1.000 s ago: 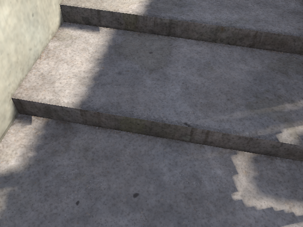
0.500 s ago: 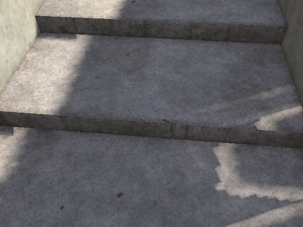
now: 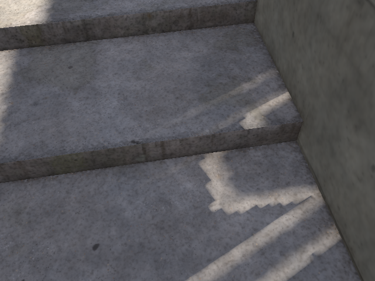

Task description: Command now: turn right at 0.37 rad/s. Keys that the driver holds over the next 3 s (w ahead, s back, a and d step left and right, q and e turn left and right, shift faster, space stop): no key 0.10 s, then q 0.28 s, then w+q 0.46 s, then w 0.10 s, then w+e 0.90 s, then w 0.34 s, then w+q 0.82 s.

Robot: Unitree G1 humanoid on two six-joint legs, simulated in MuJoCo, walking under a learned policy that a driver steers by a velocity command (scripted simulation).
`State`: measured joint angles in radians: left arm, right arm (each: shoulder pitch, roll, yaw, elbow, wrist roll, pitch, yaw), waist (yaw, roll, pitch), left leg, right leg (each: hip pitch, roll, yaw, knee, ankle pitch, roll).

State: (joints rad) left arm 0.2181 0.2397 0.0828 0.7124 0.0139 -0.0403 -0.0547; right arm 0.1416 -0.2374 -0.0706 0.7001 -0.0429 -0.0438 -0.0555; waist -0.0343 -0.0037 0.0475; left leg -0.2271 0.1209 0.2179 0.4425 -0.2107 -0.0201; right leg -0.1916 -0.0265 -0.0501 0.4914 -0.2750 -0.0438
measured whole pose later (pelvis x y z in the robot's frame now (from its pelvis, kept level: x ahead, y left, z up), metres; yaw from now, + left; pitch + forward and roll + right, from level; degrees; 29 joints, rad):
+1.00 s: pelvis +0.13 +0.11 +0.00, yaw +21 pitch +3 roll -1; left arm 0.13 0.20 -0.02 0.74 0.06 -0.05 -0.06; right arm 0.56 -0.17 -0.01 1.06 -0.11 -0.03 0.08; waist -0.03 0.00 -0.08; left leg -0.09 -0.03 -0.05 0.43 -0.41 0.06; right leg -1.12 -0.01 -0.05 1.97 -0.48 -0.23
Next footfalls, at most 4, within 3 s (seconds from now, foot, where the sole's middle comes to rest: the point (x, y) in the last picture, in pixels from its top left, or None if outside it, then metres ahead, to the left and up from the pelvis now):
0.26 left None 0.00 0.10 -0.77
0.76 left None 0.02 0.18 -0.78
1.16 right None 0.41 0.15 -0.66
1.70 left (89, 207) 0.70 0.37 -0.66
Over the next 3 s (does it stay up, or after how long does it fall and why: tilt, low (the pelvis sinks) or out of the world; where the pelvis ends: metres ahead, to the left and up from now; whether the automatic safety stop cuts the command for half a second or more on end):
stays up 1.28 0.25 0.23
